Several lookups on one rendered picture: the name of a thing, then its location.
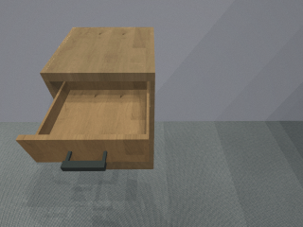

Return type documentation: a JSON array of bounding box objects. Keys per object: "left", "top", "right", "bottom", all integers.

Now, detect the drawer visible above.
[{"left": 16, "top": 81, "right": 150, "bottom": 163}]

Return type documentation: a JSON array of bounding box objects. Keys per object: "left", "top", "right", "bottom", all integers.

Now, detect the handle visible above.
[{"left": 61, "top": 150, "right": 108, "bottom": 171}]

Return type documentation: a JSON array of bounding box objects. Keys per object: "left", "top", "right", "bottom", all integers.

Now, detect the cabinet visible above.
[{"left": 40, "top": 26, "right": 155, "bottom": 169}]

